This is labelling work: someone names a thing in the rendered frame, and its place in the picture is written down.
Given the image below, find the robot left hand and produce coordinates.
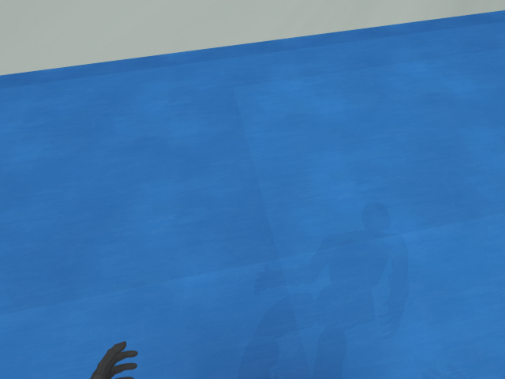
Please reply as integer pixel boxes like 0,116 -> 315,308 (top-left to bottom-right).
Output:
90,341 -> 138,379

